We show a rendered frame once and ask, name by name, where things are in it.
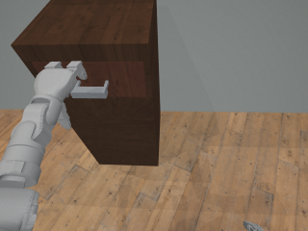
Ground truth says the drawer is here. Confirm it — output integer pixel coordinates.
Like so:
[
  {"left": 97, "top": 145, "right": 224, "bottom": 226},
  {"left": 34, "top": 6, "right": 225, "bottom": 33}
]
[{"left": 31, "top": 61, "right": 147, "bottom": 97}]

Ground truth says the robot left upper arm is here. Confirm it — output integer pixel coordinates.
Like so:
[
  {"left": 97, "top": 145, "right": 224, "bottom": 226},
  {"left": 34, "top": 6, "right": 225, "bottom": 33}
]
[{"left": 0, "top": 187, "right": 39, "bottom": 231}]

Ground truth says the handle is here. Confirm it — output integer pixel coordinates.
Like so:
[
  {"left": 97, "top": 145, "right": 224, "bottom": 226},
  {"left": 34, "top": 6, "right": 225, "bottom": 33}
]
[{"left": 70, "top": 80, "right": 109, "bottom": 99}]

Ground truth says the cabinet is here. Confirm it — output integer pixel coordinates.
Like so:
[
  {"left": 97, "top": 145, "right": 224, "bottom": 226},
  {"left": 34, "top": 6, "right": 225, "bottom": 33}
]
[{"left": 11, "top": 0, "right": 161, "bottom": 167}]

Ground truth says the robot left forearm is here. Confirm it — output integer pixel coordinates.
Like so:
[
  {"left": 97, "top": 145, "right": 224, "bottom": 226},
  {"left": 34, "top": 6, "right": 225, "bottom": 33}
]
[{"left": 0, "top": 94, "right": 63, "bottom": 189}]

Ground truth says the right robot hand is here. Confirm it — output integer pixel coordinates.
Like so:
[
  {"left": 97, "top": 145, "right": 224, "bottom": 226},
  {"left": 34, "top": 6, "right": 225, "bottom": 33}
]
[{"left": 243, "top": 220, "right": 264, "bottom": 231}]

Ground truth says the left robot hand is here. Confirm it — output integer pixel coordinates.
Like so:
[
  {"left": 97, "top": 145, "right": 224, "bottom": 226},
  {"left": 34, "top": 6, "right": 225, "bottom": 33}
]
[{"left": 34, "top": 61, "right": 88, "bottom": 130}]

